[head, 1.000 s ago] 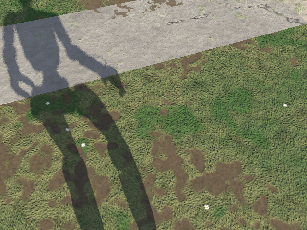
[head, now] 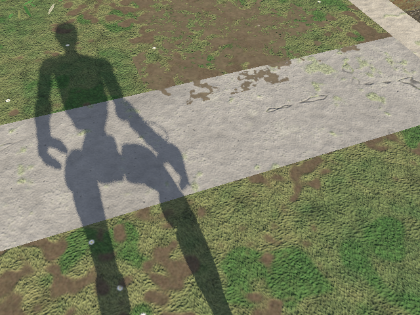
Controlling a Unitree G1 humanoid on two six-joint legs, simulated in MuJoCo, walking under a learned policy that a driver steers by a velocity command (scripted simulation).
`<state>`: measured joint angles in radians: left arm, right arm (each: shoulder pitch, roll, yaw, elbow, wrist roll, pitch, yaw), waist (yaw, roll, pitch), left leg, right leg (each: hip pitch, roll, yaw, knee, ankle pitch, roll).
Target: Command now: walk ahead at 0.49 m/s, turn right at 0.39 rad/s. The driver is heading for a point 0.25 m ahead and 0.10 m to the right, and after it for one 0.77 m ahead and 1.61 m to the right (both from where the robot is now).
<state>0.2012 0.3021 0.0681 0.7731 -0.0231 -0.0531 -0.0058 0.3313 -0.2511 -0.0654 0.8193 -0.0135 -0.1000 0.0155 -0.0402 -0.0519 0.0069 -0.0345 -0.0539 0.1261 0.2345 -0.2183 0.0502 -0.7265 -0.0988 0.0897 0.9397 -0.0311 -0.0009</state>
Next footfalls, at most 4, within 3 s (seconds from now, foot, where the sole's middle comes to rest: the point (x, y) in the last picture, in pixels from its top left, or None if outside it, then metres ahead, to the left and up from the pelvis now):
0.22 right None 0.30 -0.14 -0.78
0.70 left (209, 281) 0.62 -0.01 -0.78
1.22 right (317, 252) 0.71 -0.38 -0.78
1.70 left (322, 176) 1.05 -0.48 -0.78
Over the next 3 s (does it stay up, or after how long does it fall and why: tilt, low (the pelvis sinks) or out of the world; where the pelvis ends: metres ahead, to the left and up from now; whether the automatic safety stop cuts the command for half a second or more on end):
stays up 1.13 -1.02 0.00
